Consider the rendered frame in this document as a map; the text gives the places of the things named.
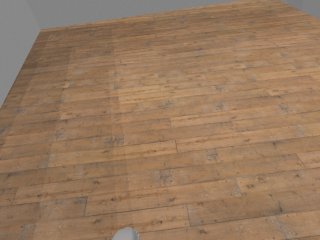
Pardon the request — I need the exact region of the robot left thigh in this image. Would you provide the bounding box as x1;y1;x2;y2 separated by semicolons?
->
112;228;140;240

